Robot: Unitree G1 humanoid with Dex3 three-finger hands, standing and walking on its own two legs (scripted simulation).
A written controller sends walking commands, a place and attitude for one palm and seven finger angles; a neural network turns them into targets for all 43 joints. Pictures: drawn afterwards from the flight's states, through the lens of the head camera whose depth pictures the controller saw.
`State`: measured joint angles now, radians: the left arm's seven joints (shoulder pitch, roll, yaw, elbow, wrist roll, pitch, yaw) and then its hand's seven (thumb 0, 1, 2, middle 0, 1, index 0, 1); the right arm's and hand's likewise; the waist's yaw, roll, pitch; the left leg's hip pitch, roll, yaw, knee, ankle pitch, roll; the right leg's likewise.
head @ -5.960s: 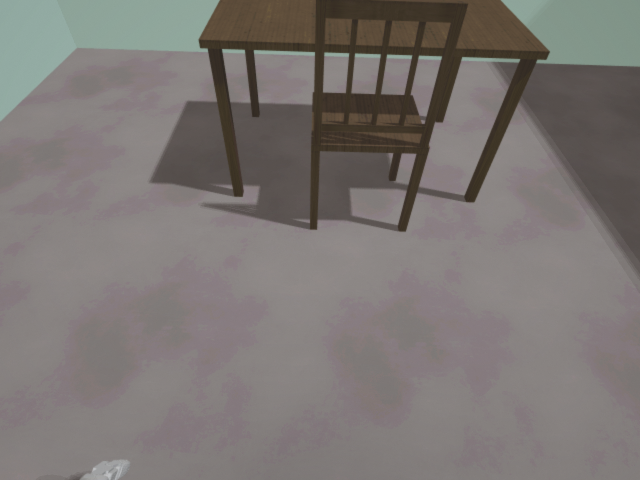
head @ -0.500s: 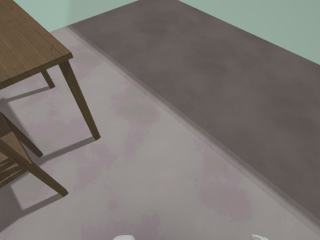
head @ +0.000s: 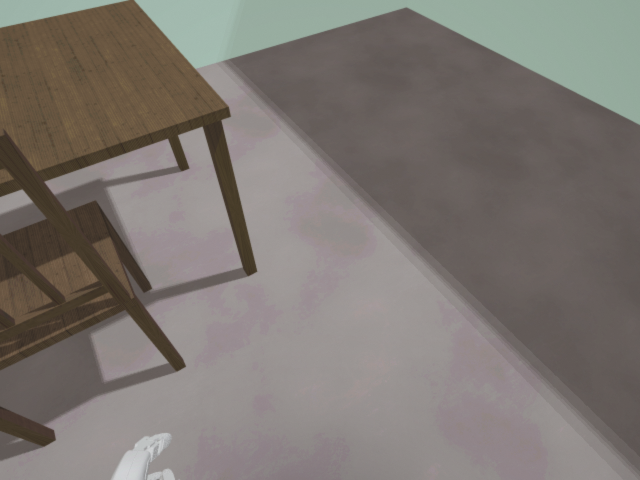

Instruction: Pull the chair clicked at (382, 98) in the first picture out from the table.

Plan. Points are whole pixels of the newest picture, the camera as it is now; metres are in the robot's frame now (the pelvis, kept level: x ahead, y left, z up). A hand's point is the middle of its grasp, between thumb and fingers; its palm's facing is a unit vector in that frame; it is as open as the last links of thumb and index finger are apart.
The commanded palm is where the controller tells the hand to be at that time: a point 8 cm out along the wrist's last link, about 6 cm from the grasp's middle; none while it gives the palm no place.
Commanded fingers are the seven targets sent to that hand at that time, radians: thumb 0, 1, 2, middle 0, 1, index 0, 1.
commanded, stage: turn to face it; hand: left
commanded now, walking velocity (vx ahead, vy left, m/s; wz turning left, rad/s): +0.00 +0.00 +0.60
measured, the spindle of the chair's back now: out of the picture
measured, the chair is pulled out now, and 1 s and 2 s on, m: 0.00 0.00 0.00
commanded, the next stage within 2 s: take the last steps up to it in 0.92 s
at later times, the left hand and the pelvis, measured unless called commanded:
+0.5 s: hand out of the picture -0.06 +0.22 -0.17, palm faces +0.37 -0.89 -0.26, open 7.4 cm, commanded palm none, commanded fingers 0.00 0.90 0.90 -0.20 -0.30 -0.20 -0.30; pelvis -0.03 +0.01 -0.01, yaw +20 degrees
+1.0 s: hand out of the picture -0.03 +0.24 -0.15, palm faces +0.49 -0.83 -0.26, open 7.4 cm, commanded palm none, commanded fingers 0.00 0.90 0.90 -0.20 -0.30 -0.20 -0.30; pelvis -0.03 +0.01 +0.00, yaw +29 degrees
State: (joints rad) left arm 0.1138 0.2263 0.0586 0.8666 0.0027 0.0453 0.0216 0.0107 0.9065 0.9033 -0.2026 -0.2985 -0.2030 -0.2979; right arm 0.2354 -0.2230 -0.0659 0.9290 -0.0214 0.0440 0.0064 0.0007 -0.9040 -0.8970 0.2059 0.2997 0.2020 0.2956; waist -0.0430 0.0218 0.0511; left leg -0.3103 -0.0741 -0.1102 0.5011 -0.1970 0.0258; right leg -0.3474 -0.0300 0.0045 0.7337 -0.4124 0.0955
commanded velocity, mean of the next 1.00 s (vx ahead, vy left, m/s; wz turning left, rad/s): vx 0.00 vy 0.00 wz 0.41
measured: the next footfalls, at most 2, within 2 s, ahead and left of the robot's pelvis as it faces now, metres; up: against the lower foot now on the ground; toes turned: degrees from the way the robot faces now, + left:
right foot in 0.04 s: +0.04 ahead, -0.13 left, +0.00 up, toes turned +1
left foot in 0.52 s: -0.04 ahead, +0.13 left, +0.00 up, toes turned +26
